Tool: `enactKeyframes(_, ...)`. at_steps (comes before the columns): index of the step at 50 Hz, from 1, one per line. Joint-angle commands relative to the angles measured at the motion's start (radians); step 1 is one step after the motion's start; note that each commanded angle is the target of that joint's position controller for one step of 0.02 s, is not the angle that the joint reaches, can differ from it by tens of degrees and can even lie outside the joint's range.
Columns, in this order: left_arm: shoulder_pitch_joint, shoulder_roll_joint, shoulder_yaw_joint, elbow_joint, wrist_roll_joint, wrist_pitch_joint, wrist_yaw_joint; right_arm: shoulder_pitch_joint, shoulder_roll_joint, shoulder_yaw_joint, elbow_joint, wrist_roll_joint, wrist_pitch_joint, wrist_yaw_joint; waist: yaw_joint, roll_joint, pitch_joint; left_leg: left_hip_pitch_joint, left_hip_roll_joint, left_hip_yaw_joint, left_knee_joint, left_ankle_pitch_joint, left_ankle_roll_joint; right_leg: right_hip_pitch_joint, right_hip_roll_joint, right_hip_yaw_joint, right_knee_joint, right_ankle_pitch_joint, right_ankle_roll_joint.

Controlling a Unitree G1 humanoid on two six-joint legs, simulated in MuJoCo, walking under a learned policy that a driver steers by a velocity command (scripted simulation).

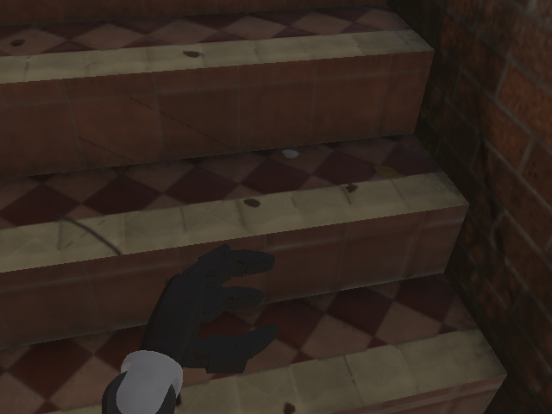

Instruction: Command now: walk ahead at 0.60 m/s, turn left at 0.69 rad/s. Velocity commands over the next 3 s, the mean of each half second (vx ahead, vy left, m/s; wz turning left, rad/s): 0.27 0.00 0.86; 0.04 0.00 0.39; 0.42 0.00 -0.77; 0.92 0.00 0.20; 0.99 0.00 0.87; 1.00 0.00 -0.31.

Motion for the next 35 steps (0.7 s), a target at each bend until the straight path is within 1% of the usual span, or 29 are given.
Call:
enactKeyframes(1, -0.004, -0.024, -0.030, -0.040, -0.008, 0.009, 0.040, -0.214, -0.052, -0.007, -0.163, -0.001, -0.043, -0.014, 0.076, 0.001, 0.198, -0.232, 0.178, -0.463, -0.363, 0.167, 0.168, -0.082, 0.007, -0.143, 0.018, 0.003, 0.075)
enactKeyframes(2, -0.018, -0.017, -0.024, -0.033, -0.024, 0.005, 0.050, -0.128, -0.081, -0.016, -0.143, -0.008, -0.036, -0.016, 0.026, 0.063, 0.129, -0.057, 0.220, -0.511, -0.348, 0.231, 0.189, -0.180, 0.019, -0.135, 0.108, -0.054, 0.079)
enactKeyframes(4, -0.056, -0.008, -0.015, -0.049, -0.061, -0.009, 0.065, -0.023, -0.079, -0.034, -0.134, -0.001, -0.016, -0.030, -0.034, 0.103, 0.098, 0.202, 0.257, -0.544, -0.322, 0.288, 0.179, -0.322, 0.015, -0.095, 0.091, -0.119, 0.084)
enactKeyframes(5, -0.157, -0.038, -0.026, -0.102, -0.067, -0.006, 0.073, 0.046, -0.113, -0.052, -0.118, 0.028, 0.003, -0.039, -0.069, 0.124, 0.109, 0.246, 0.244, -0.548, -0.368, 0.265, 0.146, -0.363, 0.017, -0.095, -0.023, -0.220, 0.103)
enactKeyframes(6, -0.229, -0.031, -0.022, -0.139, -0.070, 0.001, 0.084, 0.056, -0.118, -0.064, -0.119, 0.035, 0.018, -0.047, -0.078, 0.098, 0.139, 0.254, 0.253, -0.545, -0.404, 0.275, 0.137, -0.352, 0.013, -0.101, -0.158, -0.247, 0.122)
enactKeyframes(7, -0.254, -0.002, -0.012, -0.176, -0.057, 0.009, 0.105, 0.003, -0.133, -0.076, -0.160, 0.032, 0.017, -0.052, -0.065, 0.123, 0.147, 0.187, 0.259, -0.523, -0.453, 0.340, 0.153, -0.253, -0.001, -0.108, -0.300, -0.249, 0.134)
enactKeyframes(8, -0.291, -0.018, -0.027, -0.236, -0.025, 0.024, 0.117, -0.117, -0.185, -0.106, -0.187, 0.078, 0.031, -0.083, 0.003, 0.195, 0.114, -0.102, 0.239, -0.404, -0.641, 0.568, 0.118, 0.234, 0.014, -0.210, -0.730, -0.562, 0.092)
enactKeyframes(9, -0.160, 0.062, 0.036, -0.231, -0.031, 0.047, 0.153, -0.116, -0.194, -0.111, -0.171, 0.067, 0.015, -0.100, 0.080, 0.289, -0.023, -0.167, 0.201, -0.450, -0.622, 0.945, 0.102, 0.655, 0.092, -0.252, -0.817, -0.605, 0.080)
enactKeyframes(10, 0.060, 0.173, 0.109, -0.165, -0.067, 0.044, 0.166, -0.116, -0.265, -0.132, -0.174, 0.058, -0.008, -0.083, 0.160, 0.428, -0.156, 0.040, 0.210, -0.366, -0.468, 1.516, 0.107, 0.752, 0.106, -0.236, -0.856, -0.579, 0.041)
enactKeyframes(11, 0.443, 0.329, 0.187, -0.040, -0.056, 0.041, 0.163, -0.312, -0.312, -0.151, -0.217, 0.056, -0.036, -0.078, 0.328, 0.339, -0.318, 0.081, 0.221, -0.310, -0.059, 1.772, 0.062, 0.968, -0.030, 0.084, -0.944, -0.550, -0.039)
enactKeyframes(12, 0.596, 0.431, 0.211, 0.025, 0.015, 0.059, 0.162, -0.402, -0.213, -0.129, -0.324, 0.063, -0.066, -0.040, 0.301, -0.245, -0.572, -0.170, 0.071, -0.215, 0.365, 1.218, 0.019, 1.255, -0.309, 0.657, -1.350, -0.420, -0.183)
enactKeyframes(13, 0.475, 0.362, 0.182, 0.008, 0.045, 0.082, 0.178, -0.387, -0.147, -0.111, -0.323, 0.028, -0.076, -0.007, 0.213, -0.564, -0.567, -0.343, -0.019, -0.188, 0.958, 0.181, -0.075, 1.171, -0.497, 1.138, -1.669, -0.294, -0.295)
enactKeyframes(14, 0.365, 0.246, 0.157, 0.017, -0.017, 0.124, 0.182, -0.397, -0.135, -0.103, -0.349, 0.035, -0.079, 0.027, 0.133, -0.431, -0.382, -0.416, 0.057, -0.174, 1.172, 0.149, -0.094, 0.958, -0.440, 1.013, -1.652, -0.545, -0.251)
enactKeyframes(15, 0.293, 0.132, 0.138, 0.080, -0.045, 0.157, 0.203, -0.473, -0.080, -0.073, -0.398, 0.039, -0.054, 0.030, 0.083, -0.227, -0.118, -0.490, 0.105, -0.096, 1.278, 0.115, -0.091, 0.741, -0.398, 0.708, -1.586, -0.705, -0.192)
enactKeyframes(16, 0.216, 0.059, 0.124, 0.134, -0.059, 0.172, 0.209, -0.463, -0.056, -0.056, -0.427, 0.026, -0.023, 0.026, 0.004, -0.051, 0.077, -0.513, 0.158, -0.038, 1.267, 0.131, -0.079, 0.534, -0.358, 0.483, -1.483, -0.728, -0.132)
enactKeyframes(17, 0.168, 0.015, 0.121, 0.155, -0.053, 0.173, 0.206, -0.391, -0.048, -0.048, -0.392, 0.026, 0.004, 0.006, -0.035, 0.031, 0.164, -0.496, 0.193, -0.002, 1.285, 0.133, -0.082, 0.420, -0.341, 0.314, -1.434, -0.632, -0.091)
enactKeyframes(18, 0.159, 0.025, 0.129, 0.188, -0.055, 0.169, 0.199, -0.334, -0.041, -0.043, -0.377, 0.044, 0.021, -0.005, -0.067, 0.103, 0.208, -0.451, 0.200, 0.022, 1.314, 0.163, -0.082, 0.360, -0.315, 0.187, -1.430, -0.523, -0.070)
enactKeyframes(19, 0.169, 0.041, 0.135, 0.214, -0.055, 0.164, 0.191, -0.313, -0.027, -0.036, -0.379, 0.055, 0.026, -0.016, -0.083, 0.128, 0.222, -0.445, 0.205, 0.038, 1.292, 0.231, -0.082, 0.349, -0.306, 0.083, -1.419, -0.434, -0.060)
enactKeyframes(20, 0.193, 0.085, 0.152, 0.241, -0.055, 0.168, 0.199, -0.360, 0.003, -0.024, -0.420, 0.053, 0.030, -0.027, -0.081, 0.088, 0.228, -0.502, 0.217, 0.046, 1.259, 0.278, -0.076, 0.417, -0.324, 0.005, -1.443, -0.361, -0.053)
enactKeyframes(22, 0.254, 0.125, 0.170, 0.248, -0.051, 0.173, 0.213, -0.475, -0.012, -0.022, -0.480, 0.064, 0.037, -0.043, -0.047, 0.033, 0.195, -0.566, 0.265, 0.043, 1.122, 0.335, -0.097, 0.529, -0.353, -0.077, -1.468, -0.258, -0.035)
enactKeyframes(23, 0.287, 0.170, 0.185, 0.244, -0.057, 0.186, 0.223, -0.514, -0.057, -0.032, -0.525, 0.059, 0.035, -0.035, -0.036, -0.008, 0.158, -0.578, 0.301, 0.044, 0.981, 0.328, -0.125, 0.602, -0.323, -0.109, -1.505, -0.240, -0.034)
enactKeyframes(25, 0.299, 0.235, 0.204, 0.195, -0.046, 0.205, 0.244, -0.557, -0.094, -0.046, -0.563, 0.068, 0.047, -0.030, -0.017, -0.072, 0.103, -0.564, 0.322, 0.074, 0.906, 0.329, -0.180, 0.686, -0.364, -0.117, -1.507, -0.201, -0.050)
enactKeyframes(27, 0.334, 0.314, 0.228, 0.167, -0.092, 0.239, 0.244, -0.616, -0.063, -0.024, -0.598, 0.078, 0.062, -0.017, -0.002, -0.159, 0.067, -0.332, 0.329, 0.171, 0.446, 0.054, -0.182, 0.685, -0.299, -0.238, -1.606, -0.215, -0.025)
enactKeyframes(29, 0.377, 0.352, 0.246, 0.153, -0.094, 0.257, 0.228, -0.644, -0.116, -0.052, -0.572, 0.104, 0.078, -0.018, 0.059, -0.124, 0.047, -0.219, 0.271, 0.310, 0.299, -0.007, -0.181, 0.740, -0.307, -0.262, -1.609, -0.377, -0.033)
enactKeyframes(30, 0.295, 0.395, 0.259, 0.115, -0.090, 0.234, 0.207, -0.607, -0.137, -0.074, -0.565, 0.108, 0.079, -0.012, 0.025, -0.163, 0.018, -0.099, 0.312, 0.242, 0.318, 0.047, -0.158, 0.703, -0.405, -0.224, -1.675, -0.406, -0.028)
enactKeyframes(31, 0.266, 0.391, 0.261, 0.113, -0.102, 0.228, 0.197, -0.562, -0.154, -0.091, -0.555, 0.098, 0.081, -0.014, -0.002, -0.151, 0.015, -0.069, 0.319, 0.217, 0.230, 0.052, -0.129, 0.737, -0.419, -0.240, -1.665, -0.447, -0.013)
enactKeyframes(32, 0.272, 0.363, 0.254, 0.126, -0.107, 0.234, 0.192, -0.519, -0.168, -0.107, -0.536, 0.087, 0.079, -0.009, -0.013, -0.099, 0.038, -0.033, 0.304, 0.224, 0.081, 0.046, -0.097, 0.769, -0.389, -0.277, -1.592, -0.460, 0.012)
enactKeyframes(34, 0.390, 0.245, 0.222, 0.185, -0.094, 0.246, 0.167, -0.371, -0.238, -0.147, -0.458, 0.067, 0.045, 0.009, -0.003, 0.142, 0.112, 0.081, 0.201, 0.190, -0.245, 0.032, -0.034, 0.745, -0.241, -0.358, -1.241, -0.539, 0.059)
enactKeyframes(35, 0.350, 0.214, 0.216, 0.116, -0.071, 0.241, 0.172, -0.413, -0.346, -0.166, -0.499, 0.028, 0.035, 0.002, 0.042, 0.392, 0.185, 0.170, 0.407, -0.326, -0.335, 0.102, 0.100, 0.344, -0.093, -0.358, -0.900, -0.598, 0.157)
